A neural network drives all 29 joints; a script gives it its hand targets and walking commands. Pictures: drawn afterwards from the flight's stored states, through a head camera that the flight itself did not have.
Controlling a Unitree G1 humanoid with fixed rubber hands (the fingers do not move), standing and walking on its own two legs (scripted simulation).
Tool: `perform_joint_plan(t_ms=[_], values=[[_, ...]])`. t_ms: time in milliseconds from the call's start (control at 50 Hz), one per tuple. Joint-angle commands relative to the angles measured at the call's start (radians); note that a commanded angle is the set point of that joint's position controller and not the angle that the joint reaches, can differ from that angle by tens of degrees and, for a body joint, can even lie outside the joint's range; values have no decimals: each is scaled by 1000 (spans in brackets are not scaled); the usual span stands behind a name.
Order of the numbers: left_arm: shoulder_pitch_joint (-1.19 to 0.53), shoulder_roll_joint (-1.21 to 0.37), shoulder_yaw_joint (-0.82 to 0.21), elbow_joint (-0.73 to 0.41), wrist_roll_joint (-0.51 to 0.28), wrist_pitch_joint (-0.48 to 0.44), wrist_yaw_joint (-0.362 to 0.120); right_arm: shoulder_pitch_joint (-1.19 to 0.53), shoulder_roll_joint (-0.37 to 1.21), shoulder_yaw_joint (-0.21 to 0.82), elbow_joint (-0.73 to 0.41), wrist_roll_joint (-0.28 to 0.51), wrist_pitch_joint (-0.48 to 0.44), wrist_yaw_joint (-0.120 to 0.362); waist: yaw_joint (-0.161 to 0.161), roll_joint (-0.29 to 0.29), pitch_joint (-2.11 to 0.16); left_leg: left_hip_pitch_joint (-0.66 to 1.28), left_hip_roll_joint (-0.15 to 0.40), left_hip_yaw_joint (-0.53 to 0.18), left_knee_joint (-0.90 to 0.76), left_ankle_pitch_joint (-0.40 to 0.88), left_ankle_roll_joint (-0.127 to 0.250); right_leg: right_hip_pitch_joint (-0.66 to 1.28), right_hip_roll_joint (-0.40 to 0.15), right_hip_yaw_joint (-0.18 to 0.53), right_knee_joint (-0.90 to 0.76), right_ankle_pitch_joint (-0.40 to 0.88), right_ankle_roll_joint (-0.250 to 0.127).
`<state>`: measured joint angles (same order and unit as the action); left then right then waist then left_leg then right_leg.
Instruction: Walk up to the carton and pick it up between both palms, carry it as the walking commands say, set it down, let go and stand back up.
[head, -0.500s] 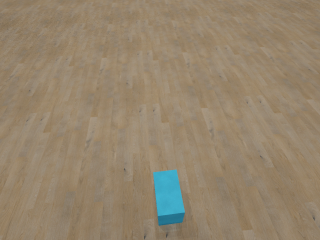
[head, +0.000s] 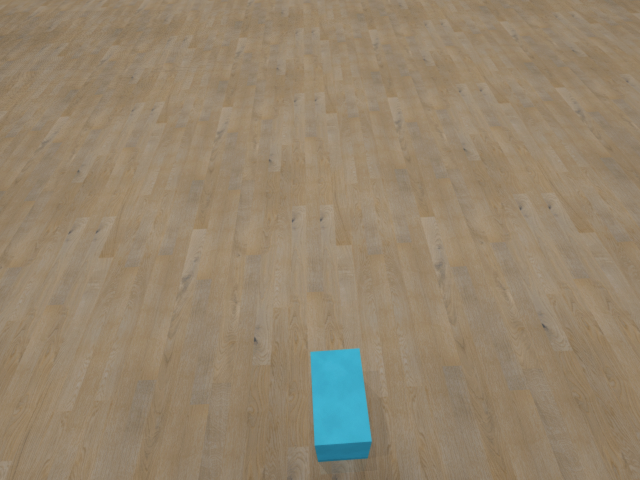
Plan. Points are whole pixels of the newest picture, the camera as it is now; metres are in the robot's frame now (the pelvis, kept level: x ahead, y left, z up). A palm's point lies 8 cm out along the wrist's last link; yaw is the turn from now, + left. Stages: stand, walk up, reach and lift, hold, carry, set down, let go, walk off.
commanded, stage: walk up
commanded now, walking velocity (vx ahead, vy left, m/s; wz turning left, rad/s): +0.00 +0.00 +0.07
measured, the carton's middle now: (338, 404) +0.42 +0.00 -0.67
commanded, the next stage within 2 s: stand in 0.90 s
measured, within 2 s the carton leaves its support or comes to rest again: neither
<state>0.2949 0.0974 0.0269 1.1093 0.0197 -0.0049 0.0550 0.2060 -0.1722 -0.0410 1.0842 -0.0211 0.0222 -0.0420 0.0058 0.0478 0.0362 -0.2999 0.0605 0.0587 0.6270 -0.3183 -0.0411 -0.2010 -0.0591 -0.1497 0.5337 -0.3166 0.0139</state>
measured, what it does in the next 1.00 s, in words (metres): steps on the spot: left foot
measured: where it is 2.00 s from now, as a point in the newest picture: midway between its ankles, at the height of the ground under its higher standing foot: outside the picture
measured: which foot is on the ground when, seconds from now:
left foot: up 0.00-0.00, down 0.02-1.00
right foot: down 0.00-1.00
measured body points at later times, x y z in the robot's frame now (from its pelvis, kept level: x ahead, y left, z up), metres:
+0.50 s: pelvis +0.04 +0.00 +0.01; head +0.04 -0.01 +0.46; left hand +0.01 +0.22 -0.15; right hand +0.05 -0.22 -0.16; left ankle +0.01 +0.12 -0.73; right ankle -0.02 -0.12 -0.73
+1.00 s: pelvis +0.05 -0.02 +0.01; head +0.05 -0.02 +0.46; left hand +0.02 +0.20 -0.15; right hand +0.03 -0.23 -0.16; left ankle +0.01 +0.12 -0.73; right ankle -0.02 -0.12 -0.73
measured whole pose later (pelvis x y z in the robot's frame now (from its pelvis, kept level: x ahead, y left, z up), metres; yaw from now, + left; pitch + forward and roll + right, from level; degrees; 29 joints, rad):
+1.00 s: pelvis +0.05 -0.02 +0.01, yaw -1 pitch -1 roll +1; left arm 0.33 0.12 0.02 1.16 0.01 -0.02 0.05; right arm 0.27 -0.12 -0.02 1.19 -0.02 0.00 -0.05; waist 0.00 0.00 0.01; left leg -0.11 0.05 0.10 0.40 -0.27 -0.03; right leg -0.07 -0.03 -0.08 0.41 -0.32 -0.01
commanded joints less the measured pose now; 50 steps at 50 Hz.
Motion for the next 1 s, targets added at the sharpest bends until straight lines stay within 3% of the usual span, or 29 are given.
perform_joint_plan(t_ms=[0, 20, 40, 60, 100, 120, 140, 180, 200, 220, 240, 340, 360, 400, 460, 480, 620, 700, 740, 820, 880, 900, 960, 980], values=[[37, 138, 22, -14, -3, 8, -2, 159, -53, -7, 31, -4, -19, -2, -55, -96, -2, 154, 40, 1, -216, 302, 17, -70, -124, 118, -88, 234, -65], [63, 85, 12, -21, -7, 14, -7, 118, -93, -11, 16, 3, -26, -3, -26, 113, 40, 118, 150, -146, -303, 375, 61, -98, -33, 46, -57, 72, -13], [75, 73, 18, -5, -10, 25, -5, 126, -105, -6, 26, 4, -27, -3, -18, 143, 48, 110, 229, -256, -366, 348, 127, -77, -6, 50, -31, -7, 9], [75, 95, 30, -1, -10, 36, -9, 135, -114, -6, 25, -9, -32, -5, -24, 102, 61, 126, 285, -339, -400, 324, 155, -116, 2, 74, 52, -74, 27], [89, 111, 25, 11, -3, 34, -14, 43, -122, -6, 13, -10, -39, -13, -7, 154, 55, 140, 288, -295, -402, 414, 173, -119, -16, 138, 122, -107, 19], [106, 92, 20, 1, -3, 18, -18, 20, -87, 7, 13, -4, -36, -13, 8, 161, 28, 123, 219, -193, -365, 431, 148, -44, -21, 132, 35, -56, 9], [105, 84, 13, 8, -3, 9, -19, -7, -76, 6, 18, 2, -30, -10, 20, 173, 25, 119, 167, -136, -351, 409, 123, 3, -13, 102, -65, 41, 9], [129, 103, 12, 28, -8, -2, -13, 7, -71, 2, 24, 6, -29, -4, 32, 63, -15, 131, 133, -108, -328, 351, 96, 102, -30, 81, -175, 171, 7], [117, 118, 13, 43, -10, -2, -11, 27, -48, 7, 28, 8, -35, -4, 21, -12, -27, 155, 96, -72, -305, 353, 73, 101, -57, 128, -184, 261, -3], [95, 121, 8, 37, -8, -7, -10, 35, -31, 10, 39, 13, -34, -5, 10, -19, -1, 138, 53, -49, -294, 330, 51, 90, -85, 164, -205, 303, -17], [84, 117, 7, 35, -9, -7, -10, 36, -29, 10, 45, 13, -33, -7, 2, -6, 20, 147, 48, -42, -301, 309, 44, 87, -89, 172, -202, 348, -24], [80, 131, 6, 54, -13, -18, -2, 79, -49, 10, 60, 12, -37, -6, 6, -106, -35, 184, 71, -58, -277, 403, 48, 115, -82, 146, -197, 443, -23], [79, 127, 2, 60, -10, -16, 0, 62, -52, 5, 55, 12, -38, -9, 3, -75, -5, 186, 70, -48, -283, 395, 49, 92, -84, 155, -198, 438, -26], [90, 129, 6, 62, -8, -12, -2, 82, -44, 15, 66, 10, -36, -7, 6, -66, 21, 168, 69, -53, -284, 396, 42, 94, -78, 140, -197, 406, -19], [80, 123, 2, 60, -7, -8, -1, 85, -44, 9, 65, 10, -33, -11, 0, -87, 41, 164, 61, -48, -295, 346, 39, 76, -79, 156, -206, 381, -26], [85, 132, 4, 61, -7, -12, -2, 86, -54, 8, 75, 10, -37, -9, 4, -50, 16, 181, 71, -43, -296, 374, 42, 93, -78, 152, -194, 398, -28], [101, 113, 4, 66, -6, -9, 1, 93, -28, 19, 69, 7, -29, -12, 0, -95, 56, 173, 61, -30, -279, 352, 34, 63, -77, 153, -201, 431, -23], [114, 106, 7, 57, -8, -13, -1, 103, -22, 16, 83, 5, -27, -15, 0, -45, 41, 166, 62, -25, -278, 354, 34, 85, -78, 152, -196, 418, -28], [111, 119, 7, 61, -7, -12, 1, 108, -32, 17, 76, 5, -30, -14, 2, -93, 43, 165, 64, -33, -276, 370, 36, 79, -74, 144, -188, 412, -25], [126, 120, 6, 61, -8, -14, -1, 103, -30, 19, 86, 6, -33, -16, -1, -30, 29, 182, 63, -23, -268, 400, 36, 80, -68, 145, -169, 448, -29], [118, 117, 8, 57, -7, -15, 0, 119, -32, 16, 81, 4, -29, -17, 1, -82, 46, 165, 66, -24, -259, 378, 32, 78, -71, 137, -181, 461, -24], [134, 102, 7, 49, -15, -13, -1, 122, -13, 13, 93, 7, -28, -15, -1, -56, 32, 165, 62, -13, -265, 375, 42, 92, -71, 163, -192, 457, -31], [133, 115, 10, 38, -15, -16, -2, 135, -17, 9, 100, 5, -31, -13, -7, -53, 24, 175, 58, -3, -264, 378, 37, 96, -69, 158, -181, 450, -33], [120, 111, 11, 41, -12, -17, -1, 130, -13, 11, 98, 6, -28, -13, -6, -76, 35, 160, 60, -14, -271, 381, 40, 89, -69, 155, -187, 433, -35]])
